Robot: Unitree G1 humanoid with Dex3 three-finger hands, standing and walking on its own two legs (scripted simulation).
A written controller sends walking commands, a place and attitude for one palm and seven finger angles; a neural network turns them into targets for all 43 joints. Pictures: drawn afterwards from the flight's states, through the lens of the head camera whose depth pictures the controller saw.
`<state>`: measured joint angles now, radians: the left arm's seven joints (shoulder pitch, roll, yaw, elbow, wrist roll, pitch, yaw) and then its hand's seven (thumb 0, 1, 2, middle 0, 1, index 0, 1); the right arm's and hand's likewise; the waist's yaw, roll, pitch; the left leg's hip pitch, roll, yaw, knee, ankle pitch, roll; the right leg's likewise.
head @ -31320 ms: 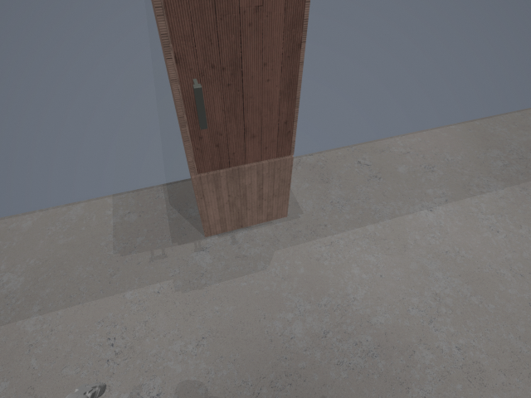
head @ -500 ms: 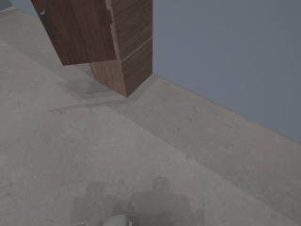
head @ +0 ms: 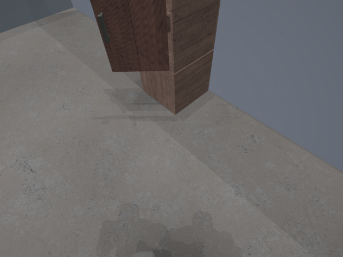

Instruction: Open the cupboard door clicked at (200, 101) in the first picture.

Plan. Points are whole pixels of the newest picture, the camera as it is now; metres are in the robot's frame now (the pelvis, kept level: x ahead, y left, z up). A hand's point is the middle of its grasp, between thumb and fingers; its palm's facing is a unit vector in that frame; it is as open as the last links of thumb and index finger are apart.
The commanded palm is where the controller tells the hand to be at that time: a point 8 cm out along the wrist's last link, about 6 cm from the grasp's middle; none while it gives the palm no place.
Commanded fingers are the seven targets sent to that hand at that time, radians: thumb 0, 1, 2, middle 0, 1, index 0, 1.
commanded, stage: take the last steps up to it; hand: left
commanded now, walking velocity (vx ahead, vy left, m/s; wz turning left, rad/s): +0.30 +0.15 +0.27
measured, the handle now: (104, 27) +1.13 +0.44 -0.04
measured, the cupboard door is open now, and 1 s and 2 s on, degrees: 45 45 45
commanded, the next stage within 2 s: come to a stop and stand still in 1.52 s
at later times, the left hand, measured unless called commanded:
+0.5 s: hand out of the picture +0.03 +0.26 -0.18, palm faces +0.19 -0.96 -0.18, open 7.4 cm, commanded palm none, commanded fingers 0.00 0.90 0.90 -0.20 -0.30 -0.20 -0.30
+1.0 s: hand (101, 172) +0.37 +0.27 -0.15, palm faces +0.13 -0.97 -0.22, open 7.2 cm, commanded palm none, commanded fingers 0.00 0.90 0.90 -0.20 -0.30 -0.20 -0.30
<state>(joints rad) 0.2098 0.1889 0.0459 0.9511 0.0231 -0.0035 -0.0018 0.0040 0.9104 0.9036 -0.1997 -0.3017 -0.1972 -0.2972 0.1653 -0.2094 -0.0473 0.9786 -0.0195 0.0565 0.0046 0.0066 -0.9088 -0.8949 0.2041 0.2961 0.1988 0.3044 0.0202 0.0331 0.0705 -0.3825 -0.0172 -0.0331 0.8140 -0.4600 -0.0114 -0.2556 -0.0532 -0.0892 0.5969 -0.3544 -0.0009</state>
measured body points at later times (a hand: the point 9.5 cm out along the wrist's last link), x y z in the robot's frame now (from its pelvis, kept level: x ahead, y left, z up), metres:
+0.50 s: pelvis +0.12 +0.09 +0.00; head +0.17 +0.10 +0.44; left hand +0.03 +0.31 -0.16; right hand +0.25 -0.13 -0.14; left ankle +0.13 +0.19 -0.73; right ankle +0.04 -0.06 -0.65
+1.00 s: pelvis +0.30 +0.08 +0.01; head +0.34 +0.07 +0.46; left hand +0.36 +0.32 -0.13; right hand +0.31 -0.15 -0.15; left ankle +0.27 +0.22 -0.66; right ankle +0.31 +0.00 -0.73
